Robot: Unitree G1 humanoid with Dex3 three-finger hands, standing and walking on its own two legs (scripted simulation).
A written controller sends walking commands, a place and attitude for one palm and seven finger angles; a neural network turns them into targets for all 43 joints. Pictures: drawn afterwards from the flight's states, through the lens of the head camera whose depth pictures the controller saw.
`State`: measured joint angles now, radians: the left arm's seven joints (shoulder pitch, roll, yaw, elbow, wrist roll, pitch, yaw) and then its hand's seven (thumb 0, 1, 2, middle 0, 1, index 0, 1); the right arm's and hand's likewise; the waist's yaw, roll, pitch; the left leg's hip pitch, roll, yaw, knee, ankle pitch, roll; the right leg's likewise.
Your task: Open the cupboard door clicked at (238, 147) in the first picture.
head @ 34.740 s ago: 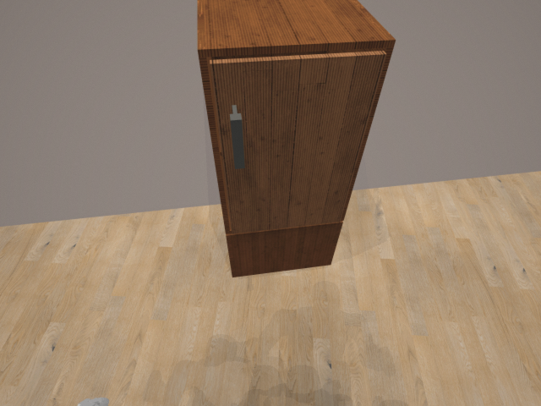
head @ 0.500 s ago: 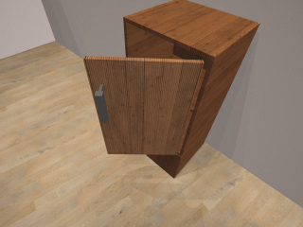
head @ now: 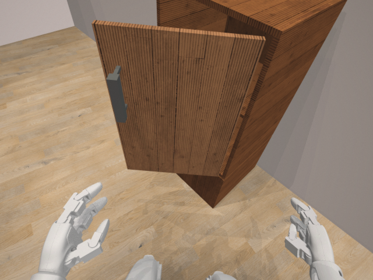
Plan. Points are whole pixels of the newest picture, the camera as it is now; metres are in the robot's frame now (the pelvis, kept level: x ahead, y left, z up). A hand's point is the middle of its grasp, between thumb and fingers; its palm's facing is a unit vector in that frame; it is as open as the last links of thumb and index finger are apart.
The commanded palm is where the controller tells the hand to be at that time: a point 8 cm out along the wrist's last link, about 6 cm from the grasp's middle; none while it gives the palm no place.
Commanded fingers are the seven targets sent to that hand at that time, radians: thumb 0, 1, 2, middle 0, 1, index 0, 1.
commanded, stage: raise the hand with hooked fingers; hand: left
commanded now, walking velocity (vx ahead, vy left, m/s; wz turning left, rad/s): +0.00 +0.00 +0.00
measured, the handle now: (119, 94) +0.54 +0.22 +0.07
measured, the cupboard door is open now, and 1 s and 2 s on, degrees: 43 43 43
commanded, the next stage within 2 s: move the hooked fingers beside the handle in 1.70 s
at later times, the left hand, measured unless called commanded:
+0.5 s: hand (73, 204) +0.24 +0.24 +0.05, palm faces +0.05 -1.00 -0.06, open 11.5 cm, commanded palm +0.21 +0.29 +0.06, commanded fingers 0.00 -0.17 0.44 -0.28 -0.99 -0.28 -0.99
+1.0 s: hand (49, 181) +0.27 +0.29 +0.08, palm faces +0.04 -1.00 -0.05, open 13.8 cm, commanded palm +0.26 +0.34 +0.09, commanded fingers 0.00 -0.50 0.30 -0.30 -1.20 -0.30 -1.20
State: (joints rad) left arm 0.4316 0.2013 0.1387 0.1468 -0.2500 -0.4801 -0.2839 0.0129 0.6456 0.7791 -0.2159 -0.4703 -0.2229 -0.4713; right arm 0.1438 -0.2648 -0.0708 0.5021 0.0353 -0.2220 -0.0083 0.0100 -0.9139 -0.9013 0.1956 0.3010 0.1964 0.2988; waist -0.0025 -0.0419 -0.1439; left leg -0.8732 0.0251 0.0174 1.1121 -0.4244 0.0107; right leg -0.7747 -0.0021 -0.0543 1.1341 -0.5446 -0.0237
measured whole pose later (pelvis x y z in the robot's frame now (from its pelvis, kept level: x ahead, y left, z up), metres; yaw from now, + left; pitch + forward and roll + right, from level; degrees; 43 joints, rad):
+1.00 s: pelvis +0.02 +0.02 +0.02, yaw +1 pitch +12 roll -4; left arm 0.14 0.38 0.36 0.23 -0.35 -0.30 -0.42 0.00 -0.46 0.31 -0.29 -1.17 -0.30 -1.17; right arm 0.25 -0.24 0.05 0.52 0.04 -0.20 -0.06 0.01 -0.91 -0.90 0.20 0.30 0.20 0.30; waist 0.00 0.02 -0.12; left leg -0.83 0.02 -0.01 1.03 -0.42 0.04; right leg -0.68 0.00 -0.08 0.97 -0.49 0.01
